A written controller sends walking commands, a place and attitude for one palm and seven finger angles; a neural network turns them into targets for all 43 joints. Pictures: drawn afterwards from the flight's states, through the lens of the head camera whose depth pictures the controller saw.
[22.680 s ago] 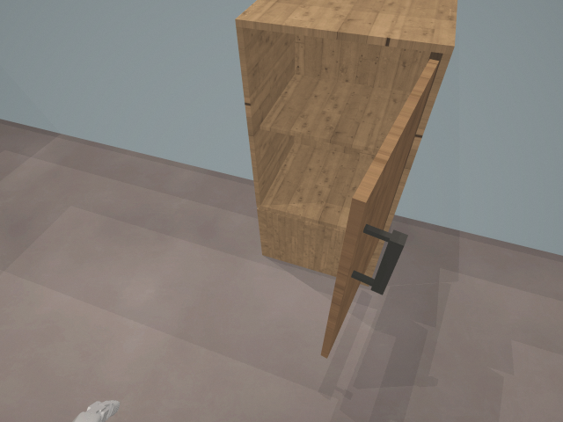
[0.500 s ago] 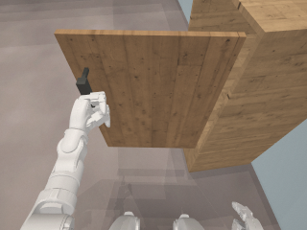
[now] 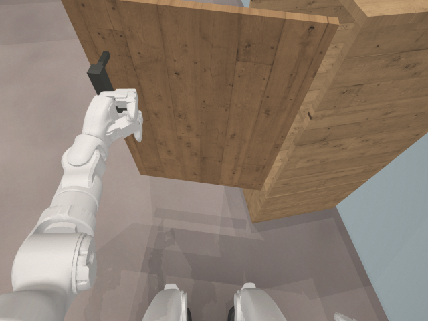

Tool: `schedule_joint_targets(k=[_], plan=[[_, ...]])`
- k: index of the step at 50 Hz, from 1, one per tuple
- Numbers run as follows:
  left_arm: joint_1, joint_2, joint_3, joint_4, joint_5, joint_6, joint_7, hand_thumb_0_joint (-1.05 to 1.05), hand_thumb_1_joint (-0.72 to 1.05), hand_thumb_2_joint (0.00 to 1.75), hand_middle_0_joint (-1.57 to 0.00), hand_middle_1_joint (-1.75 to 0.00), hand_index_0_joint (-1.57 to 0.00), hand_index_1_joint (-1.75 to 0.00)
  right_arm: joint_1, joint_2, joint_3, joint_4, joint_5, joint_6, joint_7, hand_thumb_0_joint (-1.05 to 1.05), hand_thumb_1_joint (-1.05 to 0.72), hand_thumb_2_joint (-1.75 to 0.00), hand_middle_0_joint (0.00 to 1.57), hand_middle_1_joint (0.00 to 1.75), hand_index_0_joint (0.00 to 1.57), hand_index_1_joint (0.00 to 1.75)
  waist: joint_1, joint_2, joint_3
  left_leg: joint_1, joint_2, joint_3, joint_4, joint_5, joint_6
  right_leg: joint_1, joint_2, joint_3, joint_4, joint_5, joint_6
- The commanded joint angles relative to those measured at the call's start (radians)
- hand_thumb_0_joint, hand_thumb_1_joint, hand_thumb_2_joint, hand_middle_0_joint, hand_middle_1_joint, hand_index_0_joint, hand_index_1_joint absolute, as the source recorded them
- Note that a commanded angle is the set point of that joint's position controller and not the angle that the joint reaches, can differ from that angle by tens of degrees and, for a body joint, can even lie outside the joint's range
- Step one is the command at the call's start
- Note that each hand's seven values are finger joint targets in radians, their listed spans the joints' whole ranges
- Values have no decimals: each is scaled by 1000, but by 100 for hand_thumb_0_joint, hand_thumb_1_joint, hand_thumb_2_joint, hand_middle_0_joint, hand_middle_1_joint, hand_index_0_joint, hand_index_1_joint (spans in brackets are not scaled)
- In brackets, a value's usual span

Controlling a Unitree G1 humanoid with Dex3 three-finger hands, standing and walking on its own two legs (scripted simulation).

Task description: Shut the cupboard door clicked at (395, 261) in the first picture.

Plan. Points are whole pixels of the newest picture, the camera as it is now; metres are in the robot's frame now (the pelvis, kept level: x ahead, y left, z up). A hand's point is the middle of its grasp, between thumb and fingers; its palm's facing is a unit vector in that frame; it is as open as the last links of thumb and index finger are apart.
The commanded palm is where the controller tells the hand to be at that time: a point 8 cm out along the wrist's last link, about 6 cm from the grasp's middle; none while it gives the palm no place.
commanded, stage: push the door shut along its arc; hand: left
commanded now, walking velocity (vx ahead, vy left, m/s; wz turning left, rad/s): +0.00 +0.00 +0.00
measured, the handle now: (112, 92) +0.54 +0.19 +0.07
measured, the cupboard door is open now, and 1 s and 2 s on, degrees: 71 59 51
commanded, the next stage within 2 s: pull the fist back off the door in 1.06 s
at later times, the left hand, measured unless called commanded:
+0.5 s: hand (159, 99) +0.52 +0.09 +0.07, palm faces -0.34 -0.94 -0.03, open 2.9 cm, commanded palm +0.53 +0.13 +0.07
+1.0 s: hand (174, 84) +0.56 +0.06 +0.08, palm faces -0.42 -0.91 -0.03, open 3.5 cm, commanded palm +0.58 +0.08 +0.07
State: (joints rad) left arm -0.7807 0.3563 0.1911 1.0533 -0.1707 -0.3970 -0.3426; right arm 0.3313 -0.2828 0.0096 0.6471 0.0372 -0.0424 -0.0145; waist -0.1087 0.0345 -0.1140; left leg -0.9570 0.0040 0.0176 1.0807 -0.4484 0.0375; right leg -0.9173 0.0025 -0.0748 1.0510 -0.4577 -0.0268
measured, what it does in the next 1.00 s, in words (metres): stands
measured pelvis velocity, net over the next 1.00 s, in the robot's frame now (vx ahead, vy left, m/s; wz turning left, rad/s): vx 0.00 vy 0.00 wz -0.02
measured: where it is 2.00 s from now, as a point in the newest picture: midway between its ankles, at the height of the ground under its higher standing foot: outside the picture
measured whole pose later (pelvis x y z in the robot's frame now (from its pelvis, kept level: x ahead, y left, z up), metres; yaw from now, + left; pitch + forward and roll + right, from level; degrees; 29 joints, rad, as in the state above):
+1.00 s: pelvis +0.00 +0.00 -0.03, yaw -1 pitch +27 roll -4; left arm -1.27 0.49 0.16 1.31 -0.09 -0.24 -0.42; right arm 0.37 -0.28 0.04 0.69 -0.01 -0.07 -0.01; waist -0.22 0.06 -0.11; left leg -1.20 0.03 -0.01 1.22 -0.49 0.04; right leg -1.14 0.02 -0.10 1.15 -0.48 -0.03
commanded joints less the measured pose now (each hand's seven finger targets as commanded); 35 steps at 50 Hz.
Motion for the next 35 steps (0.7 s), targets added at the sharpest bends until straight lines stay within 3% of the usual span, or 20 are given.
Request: schedule_joint_targets(k=[1, 2, 5, 6, 8, 9, 13, 15, 16, 18, 20, 25, 26, 27, 29, 31, 32, 35], plan=[[-512, 151, 33, -202, -13, -69, -15, 0, 90, 90, -130, -150, -130, -150, 107, -158, -54, -80, -8, -36, -7, 0, -90, -90, 20, 30, 20, 30, -47, 48, -464, 354, 3, -90, -115, 227, -4, 100, 26, 59, -126, 208, -11], [-518, 178, 55, -170, -9, -63, -9, 0, 90, 90, -130, -150, -130, -150, 113, -160, -53, -74, -8, -32, -7, 0, -90, -90, 20, 30, 20, 30, -53, 27, -450, 343, 7, -91, -115, 228, -4, 99, 26, 58, -127, 210, -8], [-578, 170, 37, -154, 15, -59, 5, 0, 90, 90, -130, -150, -130, -150, 129, -158, -50, -73, -11, -27, -2, 0, -90, -90, 20, 30, 20, 30, -70, 31, -435, 323, 9, -94, -110, 215, -3, 73, 28, 57, -121, 197, -5], [-606, 179, 45, -156, 17, -61, 8, 0, 90, 90, -130, -150, -130, -150, 134, -159, -49, -73, -14, -29, -2, 0, -90, -90, 20, 30, 20, 30, -69, 58, -443, 334, 6, -97, -104, 231, -2, 60, 30, 53, -113, 200, -9], [-603, 233, 88, -132, 26, -59, 13, 0, 90, 90, -130, -150, -130, -150, 144, -166, -49, -73, -16, -24, 0, 0, -90, -90, 20, 30, 20, 30, -68, 40, -463, 329, 11, -99, -101, 233, -4, 70, 31, 56, -111, 202, -8], [-619, 215, 71, -134, 29, -58, 10, 0, 90, 90, -130, -150, -130, -150, 146, -163, -47, -78, -17, -24, 2, 0, -90, -90, 20, 30, 20, 30, -74, 45, -472, 323, 10, -96, -96, 237, -2, 73, 32, 59, -109, 208, -7], [-603, 275, 126, -99, 33, -44, -5, 0, 90, 90, -130, -150, -130, -150, 171, -166, -46, -85, -21, -18, 8, 0, -90, -90, 20, 30, 20, 30, -62, 35, -515, 306, 10, -90, -81, 290, 0, 119, 36, 62, -96, 269, -6], [-603, 282, 123, -92, 40, -33, -19, 0, 90, 90, -130, -150, -130, -150, 178, -167, -47, -88, -20, -9, 9, 0, -90, -90, 20, 30, 20, 30, -71, 31, -506, 284, 11, -82, -72, 298, 2, 123, 36, 67, -96, 291, -4], [-602, 268, 114, -65, 38, -28, -26, 0, 90, 90, -130, -150, -130, -150, 185, -166, -44, -89, -21, -7, 9, 0, -90, -90, 20, 30, 20, 30, -72, 42, -503, 289, 8, -85, -65, 315, 3, 106, 41, 61, -86, 297, -7], [-646, 247, 87, -56, 40, -13, -38, 0, 90, 90, -130, -150, -130, -150, 192, -167, -46, -81, -19, 0, 9, 0, -90, -90, 20, 30, 20, 30, -101, 17, -470, 273, 16, -85, -58, 296, 6, 77, 41, 64, -95, 286, 0], [-694, 232, 63, -59, 41, -5, -46, 0, 90, 90, -130, -150, -130, -150, 195, -168, -48, -76, -19, 1, 8, 0, -90, -90, 20, 30, 20, 30, -119, 33, -456, 269, 15, -85, -53, 272, 8, 52, 41, 66, -101, 264, 0], [-782, 226, 43, -43, 42, 9, -61, 0, 90, 90, -130, -150, -130, -150, 214, -174, -48, -50, -24, -6, 4, 0, -90, -90, 20, 30, 20, 30, -136, 79, -488, 306, 17, -102, -35, 282, 7, -4, 43, 56, -93, 242, -5], [-819, 201, 22, -46, 35, 12, -66, 0, 90, 90, -130, -150, -130, -150, 219, -173, -47, -47, -24, -10, 2, 0, -90, -90, 20, 30, 20, 30, -150, 85, -495, 322, 14, -102, -25, 299, 12, -23, 46, 52, -88, 252, -6], [-835, 232, 38, -44, 41, 13, -67, 0, 90, 90, -130, -150, -130, -150, 224, -179, -48, -36, -26, -10, 0, 0, -90, -90, 20, 30, 20, 30, -148, 85, -506, 333, 20, -114, -24, 304, 7, -33, 45, 50, -86, 245, -7], [-859, 210, 14, -46, 44, 22, -74, 0, 90, 90, -130, -150, -130, -150, 222, -176, -47, -34, -29, -15, 0, 0, -90, -90, 20, 30, 20, 30, -152, 114, -527, 334, 17, -111, -14, 307, 8, -40, 45, 52, -82, 243, -8], [-908, 201, 4, -27, 40, 29, -76, 0, 90, 90, -130, -150, -130, -150, 229, -178, -44, -21, -30, -21, -3, 0, -90, -90, 20, 30, 20, 30, -172, 127, -506, 346, 18, -118, -8, 305, 10, -84, 48, 42, -81, 225, -11], [-909, 212, 6, -12, 47, 35, -77, 0, 90, 90, -130, -150, -130, -150, 231, -183, -45, -16, -30, -21, -3, 0, -90, -90, 20, 30, 20, 30, -174, 106, -511, 346, 22, -124, -5, 297, 9, -92, 48, 42, -81, 215, -10], [-939, 197, -9, -23, 48, 47, -84, 0, 90, 90, -130, -150, -130, -150, 230, -181, -46, -15, -36, -30, -2, 0, -90, -90, 20, 30, 20, 30, -177, 135, -542, 342, 17, -118, 6, 309, 10, -86, 49, 45, -76, 225, -12]])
